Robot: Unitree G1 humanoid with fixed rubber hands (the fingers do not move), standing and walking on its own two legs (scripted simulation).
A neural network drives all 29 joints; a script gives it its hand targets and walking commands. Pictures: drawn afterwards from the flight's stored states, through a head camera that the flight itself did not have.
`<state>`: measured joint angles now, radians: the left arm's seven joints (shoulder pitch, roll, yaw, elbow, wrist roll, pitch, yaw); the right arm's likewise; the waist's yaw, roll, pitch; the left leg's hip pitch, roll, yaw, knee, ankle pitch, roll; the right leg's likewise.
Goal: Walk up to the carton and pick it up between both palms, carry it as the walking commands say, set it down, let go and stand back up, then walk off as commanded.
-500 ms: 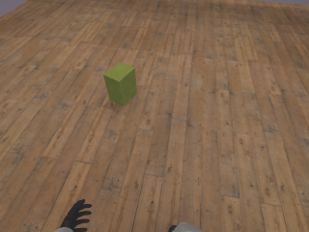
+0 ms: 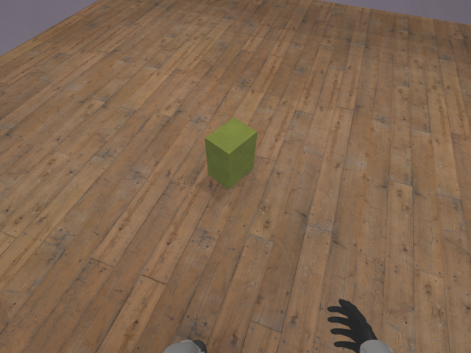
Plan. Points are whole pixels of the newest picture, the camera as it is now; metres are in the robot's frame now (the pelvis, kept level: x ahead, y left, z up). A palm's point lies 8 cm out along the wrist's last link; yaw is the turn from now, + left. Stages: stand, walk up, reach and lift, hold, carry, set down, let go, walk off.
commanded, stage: walk up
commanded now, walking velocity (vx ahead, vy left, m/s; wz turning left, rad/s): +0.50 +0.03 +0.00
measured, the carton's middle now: (231, 154) +1.09 +0.10 -0.63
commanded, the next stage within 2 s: none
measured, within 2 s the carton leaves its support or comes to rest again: neither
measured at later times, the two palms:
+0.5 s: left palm (170, 208) +0.43 +0.20 -0.11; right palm out of the picture +0.13 -0.24 -0.13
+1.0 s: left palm (140, 231) +0.36 +0.25 -0.12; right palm (327, 162) +0.62 -0.20 -0.12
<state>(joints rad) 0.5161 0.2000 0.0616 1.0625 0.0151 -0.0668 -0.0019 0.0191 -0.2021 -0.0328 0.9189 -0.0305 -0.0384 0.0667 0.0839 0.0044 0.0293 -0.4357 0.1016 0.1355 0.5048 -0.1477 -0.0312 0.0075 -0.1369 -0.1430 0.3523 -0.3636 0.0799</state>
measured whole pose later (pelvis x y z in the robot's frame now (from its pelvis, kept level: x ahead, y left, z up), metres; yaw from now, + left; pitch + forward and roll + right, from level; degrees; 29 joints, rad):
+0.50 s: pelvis +0.25 -0.02 +0.00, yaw +0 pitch +1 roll +0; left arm 0.02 0.20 0.04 0.93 0.03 -0.03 -0.05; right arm 0.49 -0.18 -0.05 1.11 -0.03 -0.08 0.00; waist -0.10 0.00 0.04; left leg 0.07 0.10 0.16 0.32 -0.38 -0.07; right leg -0.46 -0.09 -0.13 0.55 -0.13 0.02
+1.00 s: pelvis +0.47 +0.02 +0.00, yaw +1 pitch +0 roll +0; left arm 0.48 0.19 0.06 1.07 0.02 -0.06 0.01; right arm 0.06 -0.21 -0.02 0.95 -0.02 -0.02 0.05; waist 0.07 0.01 0.05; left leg -0.42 0.09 0.12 0.52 -0.12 -0.04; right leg -0.02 -0.12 -0.14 0.40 -0.36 0.07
